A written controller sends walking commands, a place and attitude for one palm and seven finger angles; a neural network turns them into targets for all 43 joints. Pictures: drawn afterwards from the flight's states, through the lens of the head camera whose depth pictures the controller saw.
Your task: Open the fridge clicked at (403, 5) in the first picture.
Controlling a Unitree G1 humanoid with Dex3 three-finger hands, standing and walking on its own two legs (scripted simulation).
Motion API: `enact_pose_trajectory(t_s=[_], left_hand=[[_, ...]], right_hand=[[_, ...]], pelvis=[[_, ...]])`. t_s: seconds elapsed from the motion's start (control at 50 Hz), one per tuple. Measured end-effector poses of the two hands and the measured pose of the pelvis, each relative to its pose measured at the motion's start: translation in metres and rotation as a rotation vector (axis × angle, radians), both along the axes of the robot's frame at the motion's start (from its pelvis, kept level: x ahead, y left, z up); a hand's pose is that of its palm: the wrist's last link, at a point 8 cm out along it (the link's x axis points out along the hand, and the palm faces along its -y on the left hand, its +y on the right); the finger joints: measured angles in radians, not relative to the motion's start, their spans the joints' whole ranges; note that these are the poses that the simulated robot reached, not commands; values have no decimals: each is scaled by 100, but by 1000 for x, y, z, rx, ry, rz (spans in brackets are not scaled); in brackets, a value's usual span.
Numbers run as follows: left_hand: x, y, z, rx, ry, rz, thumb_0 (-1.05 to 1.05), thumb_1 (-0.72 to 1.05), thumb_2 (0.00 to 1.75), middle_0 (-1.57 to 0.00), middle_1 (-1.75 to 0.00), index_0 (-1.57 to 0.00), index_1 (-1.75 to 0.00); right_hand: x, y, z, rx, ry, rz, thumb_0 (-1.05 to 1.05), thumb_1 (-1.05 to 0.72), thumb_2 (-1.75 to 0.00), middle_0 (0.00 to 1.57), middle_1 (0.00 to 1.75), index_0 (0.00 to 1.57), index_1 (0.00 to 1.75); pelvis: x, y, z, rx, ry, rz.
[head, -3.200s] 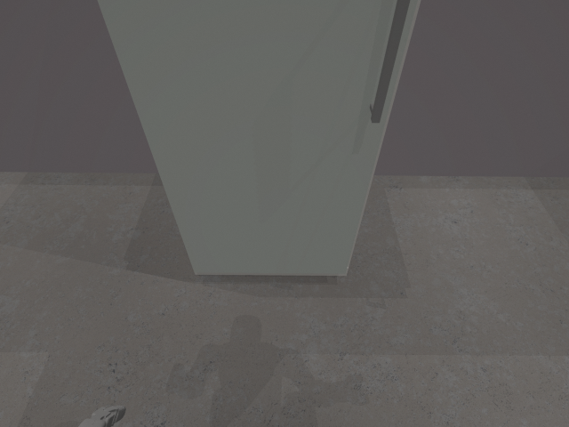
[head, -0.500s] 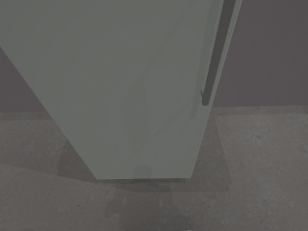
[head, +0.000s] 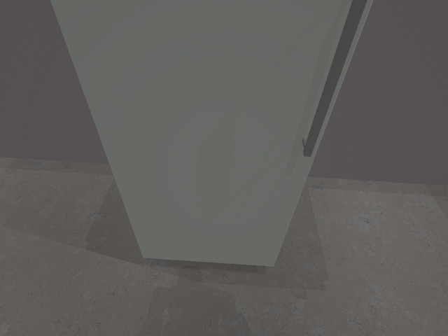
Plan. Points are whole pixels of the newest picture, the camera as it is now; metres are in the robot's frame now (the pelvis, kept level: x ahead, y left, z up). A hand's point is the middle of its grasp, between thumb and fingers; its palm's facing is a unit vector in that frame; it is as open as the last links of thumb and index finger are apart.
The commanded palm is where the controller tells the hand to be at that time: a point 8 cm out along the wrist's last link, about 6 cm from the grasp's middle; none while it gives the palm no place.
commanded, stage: come to a stop and stand still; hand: right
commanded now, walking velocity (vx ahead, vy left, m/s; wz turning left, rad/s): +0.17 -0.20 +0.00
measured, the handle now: (328, 81) +0.56 -0.17 +0.22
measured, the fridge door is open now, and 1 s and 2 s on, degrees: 0 0 0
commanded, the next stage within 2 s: look again from close up in 1.58 s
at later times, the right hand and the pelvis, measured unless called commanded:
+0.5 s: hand out of the picture -0.05 -0.20 -0.19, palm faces +0.09 +0.99 -0.13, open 7.4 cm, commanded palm none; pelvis +0.02 -0.05 -0.01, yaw +0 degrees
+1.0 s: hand out of the picture +0.01 -0.22 -0.18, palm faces +0.02 +0.98 -0.20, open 7.4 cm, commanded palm none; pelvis +0.00 -0.05 +0.00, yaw +0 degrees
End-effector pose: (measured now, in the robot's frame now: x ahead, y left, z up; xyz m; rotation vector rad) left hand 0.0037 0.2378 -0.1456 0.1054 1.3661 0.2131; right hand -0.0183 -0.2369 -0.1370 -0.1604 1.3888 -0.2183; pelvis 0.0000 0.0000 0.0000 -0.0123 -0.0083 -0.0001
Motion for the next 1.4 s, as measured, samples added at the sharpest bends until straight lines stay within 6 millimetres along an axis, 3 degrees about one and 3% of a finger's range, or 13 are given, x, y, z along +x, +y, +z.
enact_pose_trajectory(t_s=[0.12,0.2,0.28,0.38,0.5,0.6,0.72,0.84,0.96,1.12,1.26,1.4], left_hand=[[-41,2,-2,-34,77,4,0,91,90,-20,-30,-20,-30],[-50,-6,-3,-38,146,-27,0,91,90,-20,-30,-20,-30],[-32,-21,-2,-34,149,-60,1,91,90,-20,-30,-20,-30],[15,-50,-5,-5,49,-95,1,91,90,-20,-30,-20,-30],[48,-63,2,49,-28,-92,2,95,90,-20,-30,-20,-30],[57,-68,4,45,-62,-78,1,95,90,-20,-30,-20,-30],[47,-68,3,32,-61,-66,0,94,90,-20,-30,-20,-30],[22,-64,2,14,-19,-58,0,93,90,-20,-30,-20,-30],[-6,-64,0,-11,34,-51,0,92,90,-20,-30,-20,-30],[-32,-62,-2,-34,86,-44,0,91,90,-20,-30,-20,-30],[-39,-57,-3,-39,93,-42,0,91,90,-20,-30,-20,-30],[-38,-52,-3,-38,83,-46,0,91,90,-20,-30,-20,-30]], right_hand=[[-36,28,5,42,41,-28,0,-90,-90,20,30,20,29],[-52,39,3,77,71,-66,0,-90,-90,20,30,20,29],[-66,41,0,111,129,-97,0,-90,-90,20,30,20,29],[-71,23,-15,146,201,-118,0,-90,-90,21,30,20,29],[-38,-10,-25,124,184,-72,0,-90,-90,20,30,20,29],[3,-34,-24,81,96,-14,0,-90,-90,20,30,20,29],[42,-51,-16,36,-13,31,0,-91,-90,20,30,20,29],[54,-52,-10,20,-65,51,0,-91,-90,20,30,20,29],[38,-41,-8,31,-42,49,0,-90,-90,20,30,20,29],[-6,-20,-10,58,44,16,0,-90,-90,20,30,20,29],[-41,-1,-11,81,105,-13,0,-90,-90,20,30,20,29],[-56,12,-12,96,127,-28,0,-90,-90,20,30,20,29]], pelvis=[[-3,3,5,4,-6,-10],[-3,-3,3,17,0,-29],[2,-15,1,16,11,-33],[12,-38,-9,24,14,-33],[21,-53,-9,2,1,-1],[19,-58,-6,4,0,3],[14,-59,-4,4,-8,-1],[7,-56,-2,3,-17,-5],[-1,-49,0,4,-23,-7],[-10,-39,1,7,-28,-12],[-16,-32,0,12,-31,-13],[-20,-26,0,15,-28,-15]])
